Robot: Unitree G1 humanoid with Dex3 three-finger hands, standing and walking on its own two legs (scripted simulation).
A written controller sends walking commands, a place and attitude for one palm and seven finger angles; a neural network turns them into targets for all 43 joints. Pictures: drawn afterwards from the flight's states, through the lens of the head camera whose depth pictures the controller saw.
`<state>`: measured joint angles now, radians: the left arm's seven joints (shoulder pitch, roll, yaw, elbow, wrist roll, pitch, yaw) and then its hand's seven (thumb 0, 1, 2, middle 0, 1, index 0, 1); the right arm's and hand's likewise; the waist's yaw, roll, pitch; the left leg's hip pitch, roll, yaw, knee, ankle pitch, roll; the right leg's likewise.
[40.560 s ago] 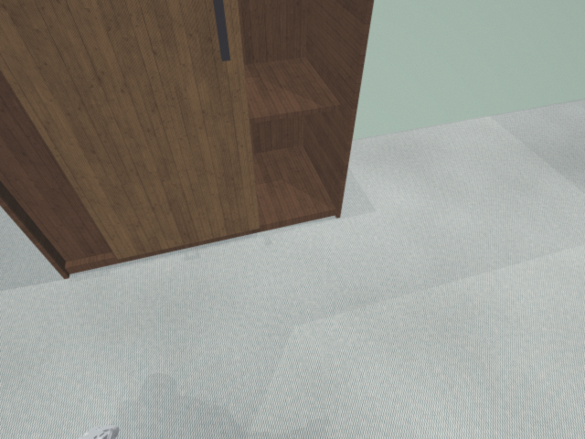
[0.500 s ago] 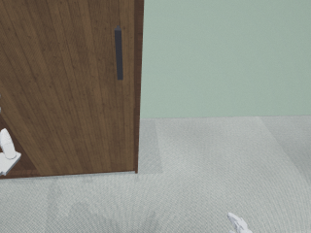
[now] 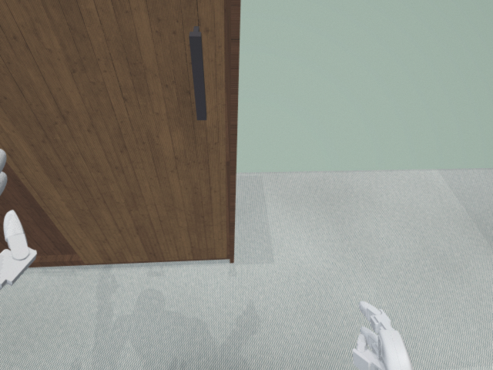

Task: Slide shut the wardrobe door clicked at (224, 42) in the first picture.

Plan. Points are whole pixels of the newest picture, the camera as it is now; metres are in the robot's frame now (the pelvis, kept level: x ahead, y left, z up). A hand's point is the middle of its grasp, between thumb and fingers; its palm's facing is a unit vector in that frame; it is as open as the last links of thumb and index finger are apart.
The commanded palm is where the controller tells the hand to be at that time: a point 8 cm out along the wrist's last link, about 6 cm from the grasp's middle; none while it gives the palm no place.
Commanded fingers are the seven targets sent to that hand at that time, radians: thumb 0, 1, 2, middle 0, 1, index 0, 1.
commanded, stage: let the arm hang, fingers relaxed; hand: left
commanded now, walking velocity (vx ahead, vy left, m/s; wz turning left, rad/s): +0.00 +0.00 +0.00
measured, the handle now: (199, 75) +0.65 +0.15 +0.15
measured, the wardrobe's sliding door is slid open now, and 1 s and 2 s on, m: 0.01 0.01 0.01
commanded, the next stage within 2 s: look to check the result in 1.18 s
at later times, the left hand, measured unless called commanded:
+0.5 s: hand out of the picture -0.02 +0.19 -0.18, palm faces +0.01 -0.99 -0.16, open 7.2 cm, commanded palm none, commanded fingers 0.00 0.90 0.90 -0.20 -0.30 -0.20 -0.30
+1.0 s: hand out of the picture +0.08 +0.27 -0.14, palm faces +0.02 -0.94 -0.34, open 7.4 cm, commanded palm none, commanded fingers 0.00 0.90 0.90 -0.20 -0.30 -0.20 -0.30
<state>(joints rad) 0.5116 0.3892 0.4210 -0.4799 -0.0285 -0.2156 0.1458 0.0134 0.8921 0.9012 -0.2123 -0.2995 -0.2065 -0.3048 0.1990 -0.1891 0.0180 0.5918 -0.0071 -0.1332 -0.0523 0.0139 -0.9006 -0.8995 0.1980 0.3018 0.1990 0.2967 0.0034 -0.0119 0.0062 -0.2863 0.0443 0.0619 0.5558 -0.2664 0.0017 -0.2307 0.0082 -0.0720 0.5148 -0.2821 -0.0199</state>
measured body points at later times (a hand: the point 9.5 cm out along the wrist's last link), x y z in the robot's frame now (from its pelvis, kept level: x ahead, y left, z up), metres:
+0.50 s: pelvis -0.02 +0.01 +0.00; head +0.00 +0.03 +0.45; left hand -0.02 +0.24 -0.16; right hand +0.00 -0.27 -0.13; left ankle +0.02 +0.11 -0.73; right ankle -0.01 -0.10 -0.73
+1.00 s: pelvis -0.01 +0.02 +0.01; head -0.01 +0.01 +0.46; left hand +0.08 +0.31 -0.11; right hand +0.08 -0.26 -0.13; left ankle +0.02 +0.11 -0.73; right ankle -0.01 -0.10 -0.73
